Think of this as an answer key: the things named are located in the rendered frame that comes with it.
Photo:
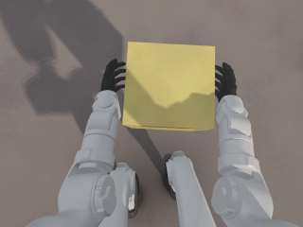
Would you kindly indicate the left robot forearm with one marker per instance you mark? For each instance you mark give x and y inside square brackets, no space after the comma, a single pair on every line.
[96,154]

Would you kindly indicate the carton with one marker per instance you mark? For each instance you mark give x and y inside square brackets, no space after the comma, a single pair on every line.
[169,87]

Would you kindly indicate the robot right hand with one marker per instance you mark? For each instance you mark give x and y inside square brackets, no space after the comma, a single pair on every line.
[227,85]

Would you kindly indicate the robot left upper arm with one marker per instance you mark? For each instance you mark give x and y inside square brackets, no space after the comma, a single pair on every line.
[84,201]

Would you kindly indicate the robot left shin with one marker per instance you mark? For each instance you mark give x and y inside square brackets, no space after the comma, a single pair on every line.
[131,199]

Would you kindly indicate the robot right shin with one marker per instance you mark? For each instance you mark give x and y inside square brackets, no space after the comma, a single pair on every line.
[177,154]

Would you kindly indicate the robot right upper arm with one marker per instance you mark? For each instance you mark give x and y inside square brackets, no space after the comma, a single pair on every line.
[243,203]

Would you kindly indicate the robot left hand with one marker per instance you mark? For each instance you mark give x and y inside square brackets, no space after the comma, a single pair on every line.
[109,80]

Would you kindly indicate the right robot forearm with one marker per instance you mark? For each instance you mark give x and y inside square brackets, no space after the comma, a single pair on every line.
[237,155]

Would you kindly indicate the robot shin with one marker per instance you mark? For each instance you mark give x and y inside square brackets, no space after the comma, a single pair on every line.
[177,154]
[131,199]

